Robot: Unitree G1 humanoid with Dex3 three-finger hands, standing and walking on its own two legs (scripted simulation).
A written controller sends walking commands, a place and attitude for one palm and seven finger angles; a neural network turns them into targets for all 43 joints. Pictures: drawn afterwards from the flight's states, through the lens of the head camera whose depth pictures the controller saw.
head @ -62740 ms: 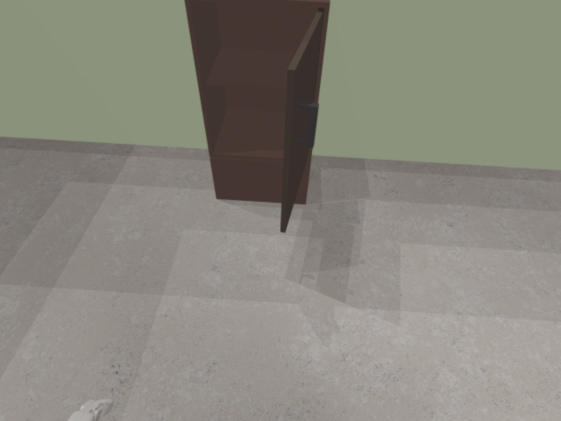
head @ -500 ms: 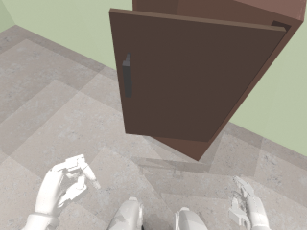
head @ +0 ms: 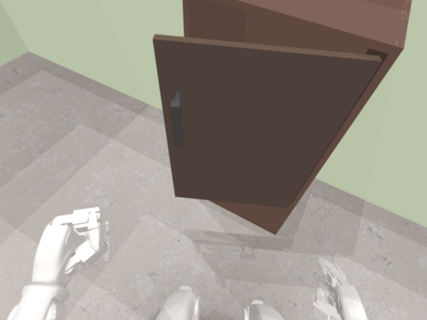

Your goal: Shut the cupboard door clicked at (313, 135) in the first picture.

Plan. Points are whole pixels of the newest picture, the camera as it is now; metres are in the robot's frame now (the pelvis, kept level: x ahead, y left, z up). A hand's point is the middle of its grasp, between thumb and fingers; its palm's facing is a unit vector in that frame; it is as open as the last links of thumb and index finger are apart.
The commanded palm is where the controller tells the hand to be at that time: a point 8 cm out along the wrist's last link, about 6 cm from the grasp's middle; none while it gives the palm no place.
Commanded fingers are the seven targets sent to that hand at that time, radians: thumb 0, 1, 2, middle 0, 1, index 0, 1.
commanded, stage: raise the hand and make a fist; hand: left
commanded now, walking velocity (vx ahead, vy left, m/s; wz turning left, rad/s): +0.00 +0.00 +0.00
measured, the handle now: (178, 119) +0.52 +0.12 +0.05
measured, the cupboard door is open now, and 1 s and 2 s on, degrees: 24 24 24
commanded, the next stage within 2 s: bring the fist close to the handle in 0.32 s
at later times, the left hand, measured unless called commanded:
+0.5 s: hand (133, 248) +0.23 +0.15 +0.05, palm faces -0.04 -1.00 -0.03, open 3.2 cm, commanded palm +0.23 +0.21 +0.05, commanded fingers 0.00 0.90 0.90 -1.30 -1.50 -1.30 -1.50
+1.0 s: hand (163, 193) +0.33 +0.12 +0.05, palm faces -0.05 -1.00 -0.02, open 3.1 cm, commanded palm +0.32 +0.17 +0.05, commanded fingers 0.00 0.90 0.90 -1.30 -1.50 -1.30 -1.50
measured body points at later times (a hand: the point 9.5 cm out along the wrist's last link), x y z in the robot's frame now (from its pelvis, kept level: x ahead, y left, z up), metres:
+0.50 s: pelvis +0.01 -0.02 +0.00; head +0.07 -0.02 +0.44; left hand +0.23 +0.21 +0.05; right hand +0.20 -0.26 -0.07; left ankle +0.05 +0.06 -0.64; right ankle +0.02 -0.12 -0.64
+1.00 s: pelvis +0.01 -0.02 +0.00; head +0.08 -0.01 +0.45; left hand +0.32 +0.18 +0.05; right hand +0.15 -0.27 -0.09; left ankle +0.05 +0.06 -0.64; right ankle +0.02 -0.12 -0.64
